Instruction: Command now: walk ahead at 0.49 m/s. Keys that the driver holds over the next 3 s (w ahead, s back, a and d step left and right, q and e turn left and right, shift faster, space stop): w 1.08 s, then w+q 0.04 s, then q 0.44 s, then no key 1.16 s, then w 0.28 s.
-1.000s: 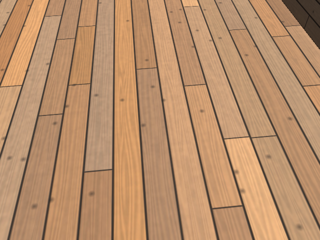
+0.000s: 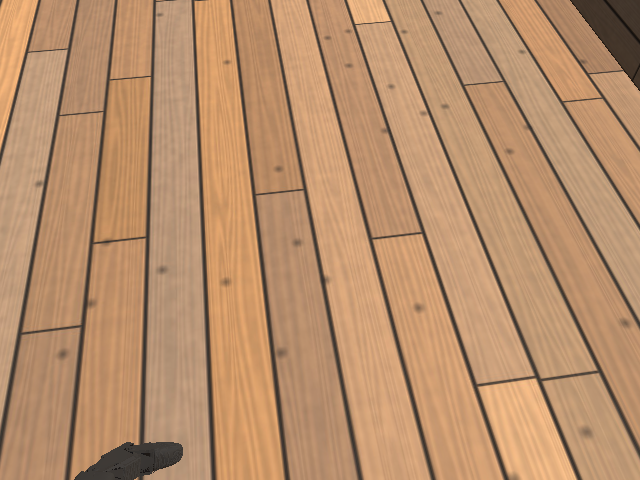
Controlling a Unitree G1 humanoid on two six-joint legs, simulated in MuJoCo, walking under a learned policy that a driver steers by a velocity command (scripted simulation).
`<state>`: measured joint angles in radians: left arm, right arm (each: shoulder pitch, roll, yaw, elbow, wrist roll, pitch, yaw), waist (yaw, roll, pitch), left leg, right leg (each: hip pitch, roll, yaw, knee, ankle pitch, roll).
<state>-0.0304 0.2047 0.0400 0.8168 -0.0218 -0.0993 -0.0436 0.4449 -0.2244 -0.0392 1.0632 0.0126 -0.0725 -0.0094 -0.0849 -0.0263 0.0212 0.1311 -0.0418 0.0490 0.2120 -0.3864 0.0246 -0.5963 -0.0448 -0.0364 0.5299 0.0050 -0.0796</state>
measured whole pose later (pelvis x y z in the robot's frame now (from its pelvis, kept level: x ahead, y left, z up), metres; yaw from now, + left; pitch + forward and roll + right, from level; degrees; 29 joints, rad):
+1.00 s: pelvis +0.55 +0.05 +0.02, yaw +0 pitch +2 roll +1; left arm 0.06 0.25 0.07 0.88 -0.01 -0.07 0.00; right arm 0.37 -0.22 -0.05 1.02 0.01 -0.09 0.00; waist -0.07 -0.04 0.00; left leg 0.01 -0.06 0.06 0.18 -0.22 0.06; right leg -0.68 -0.12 0.02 0.65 0.08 -0.02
